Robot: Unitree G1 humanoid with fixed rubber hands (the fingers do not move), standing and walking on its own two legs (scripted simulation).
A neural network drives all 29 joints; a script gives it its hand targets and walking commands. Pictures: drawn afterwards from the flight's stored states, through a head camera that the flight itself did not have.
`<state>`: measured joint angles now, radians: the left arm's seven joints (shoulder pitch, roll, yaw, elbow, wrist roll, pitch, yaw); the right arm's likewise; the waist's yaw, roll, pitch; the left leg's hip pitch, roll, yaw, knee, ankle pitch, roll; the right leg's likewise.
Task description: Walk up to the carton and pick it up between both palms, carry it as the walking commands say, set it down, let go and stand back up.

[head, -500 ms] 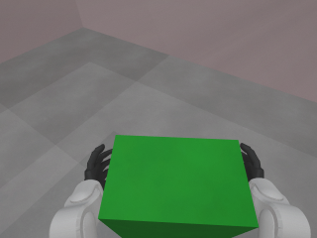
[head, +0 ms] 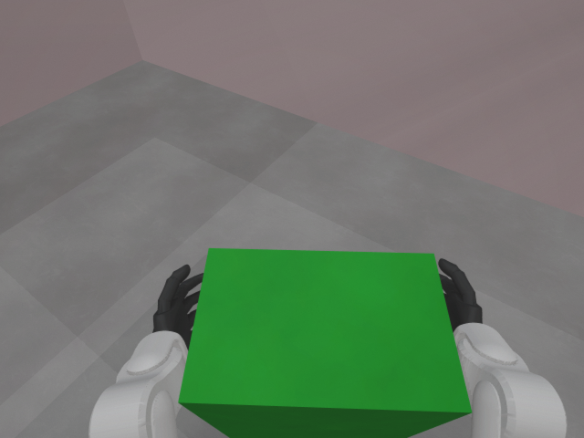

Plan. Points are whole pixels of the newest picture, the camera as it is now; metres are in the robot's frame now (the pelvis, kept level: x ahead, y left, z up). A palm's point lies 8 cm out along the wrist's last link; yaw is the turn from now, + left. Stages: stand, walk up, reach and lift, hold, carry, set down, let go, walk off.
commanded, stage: carry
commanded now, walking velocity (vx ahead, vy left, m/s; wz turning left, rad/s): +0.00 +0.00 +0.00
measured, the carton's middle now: (314, 362) +0.22 +0.00 +0.03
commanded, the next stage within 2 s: none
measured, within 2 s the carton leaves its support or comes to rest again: neither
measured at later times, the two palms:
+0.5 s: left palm (195, 219) +0.39 +0.16 +0.11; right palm (425, 217) +0.39 -0.17 +0.11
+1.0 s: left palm (194, 230) +0.38 +0.16 +0.10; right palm (423, 224) +0.38 -0.16 +0.10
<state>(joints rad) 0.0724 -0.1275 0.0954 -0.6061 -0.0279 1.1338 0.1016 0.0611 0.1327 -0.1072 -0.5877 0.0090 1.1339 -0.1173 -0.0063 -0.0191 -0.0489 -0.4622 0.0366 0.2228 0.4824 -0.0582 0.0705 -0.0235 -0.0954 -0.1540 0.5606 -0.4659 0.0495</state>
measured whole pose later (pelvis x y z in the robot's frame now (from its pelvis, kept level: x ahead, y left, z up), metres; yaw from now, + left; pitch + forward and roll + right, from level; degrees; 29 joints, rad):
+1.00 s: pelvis +0.15 +0.00 +0.01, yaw +0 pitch +2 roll +0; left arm 0.03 -0.13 0.11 -0.50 -0.01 1.15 0.11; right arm 0.01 0.13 -0.13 -0.48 0.00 1.15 -0.12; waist 0.00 0.00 -0.08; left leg -0.23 0.04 0.20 0.54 -0.34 0.03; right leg -0.22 -0.07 -0.15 0.53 -0.34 0.02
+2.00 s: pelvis -0.05 -0.01 +0.00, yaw +18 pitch +2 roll -3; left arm 0.07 -0.13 0.09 -0.57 -0.02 1.15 0.11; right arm 0.08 0.14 -0.12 -0.56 0.01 1.13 -0.11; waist 0.02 0.01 0.01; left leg -0.47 -0.01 0.00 0.61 -0.18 0.06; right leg -0.49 -0.04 -0.09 1.11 -0.47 0.07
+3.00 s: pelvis -0.36 -0.15 +0.02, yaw +41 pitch +1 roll -1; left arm 0.04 -0.13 0.10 -0.51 -0.02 1.17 0.10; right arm 0.06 0.13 -0.12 -0.53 -0.02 1.17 -0.12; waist 0.01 0.05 -0.12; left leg -0.41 0.03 0.07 0.44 -0.15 -0.02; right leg -0.19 0.02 -0.09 0.43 -0.29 -0.02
